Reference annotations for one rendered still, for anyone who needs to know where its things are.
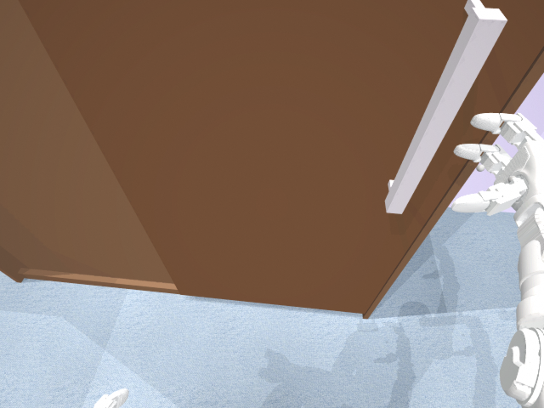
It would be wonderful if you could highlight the left robot hand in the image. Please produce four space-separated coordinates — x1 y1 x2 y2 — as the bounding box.
94 388 129 408

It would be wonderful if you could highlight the robot right forearm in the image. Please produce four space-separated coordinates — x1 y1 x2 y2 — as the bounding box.
513 193 544 331

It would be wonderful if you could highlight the right robot hand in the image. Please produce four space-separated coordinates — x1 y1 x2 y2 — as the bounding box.
451 113 544 216

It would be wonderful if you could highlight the wardrobe door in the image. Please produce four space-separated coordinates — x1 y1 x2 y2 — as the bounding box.
0 0 173 283
19 0 544 314

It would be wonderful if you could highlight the right robot upper arm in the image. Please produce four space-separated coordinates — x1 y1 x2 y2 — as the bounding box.
500 327 544 408

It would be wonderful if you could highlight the handle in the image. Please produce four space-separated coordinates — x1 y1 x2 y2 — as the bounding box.
385 0 507 214

